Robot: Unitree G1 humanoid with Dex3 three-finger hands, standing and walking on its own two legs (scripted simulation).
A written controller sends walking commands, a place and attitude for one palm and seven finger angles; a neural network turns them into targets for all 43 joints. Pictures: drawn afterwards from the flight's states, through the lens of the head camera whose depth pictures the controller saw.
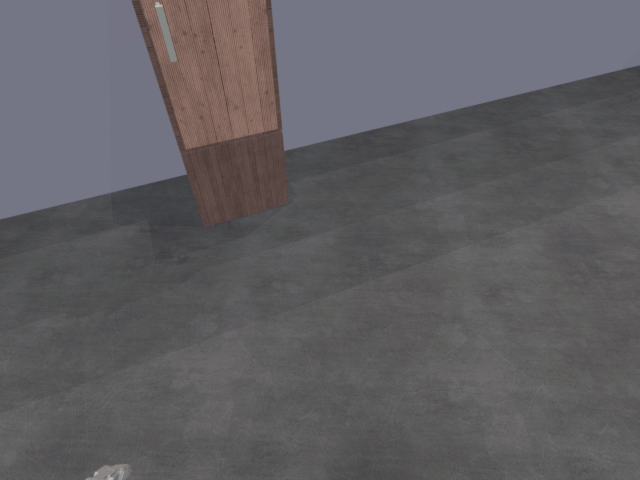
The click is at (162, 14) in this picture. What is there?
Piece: cupboard door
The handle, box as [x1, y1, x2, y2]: [155, 2, 176, 61]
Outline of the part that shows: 155,2 155,8 170,60 174,61 176,60 176,57 161,4 160,5 158,2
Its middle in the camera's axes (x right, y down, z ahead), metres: -0.46 -0.61 +1.13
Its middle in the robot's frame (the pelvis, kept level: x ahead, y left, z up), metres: +1.24 +0.52 +0.07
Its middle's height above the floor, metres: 0.83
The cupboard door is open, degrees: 0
